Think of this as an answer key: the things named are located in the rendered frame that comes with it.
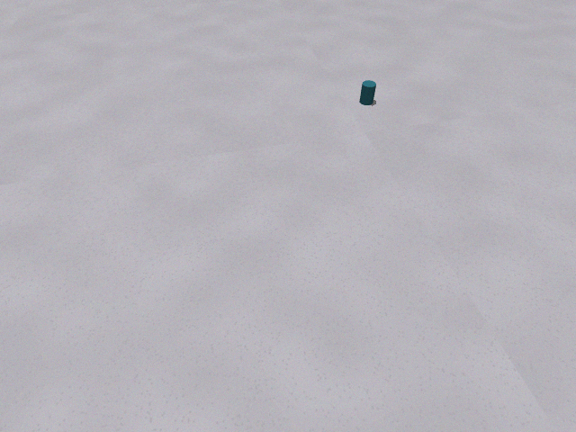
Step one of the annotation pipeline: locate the can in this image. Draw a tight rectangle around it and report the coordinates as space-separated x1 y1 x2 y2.
360 80 376 105

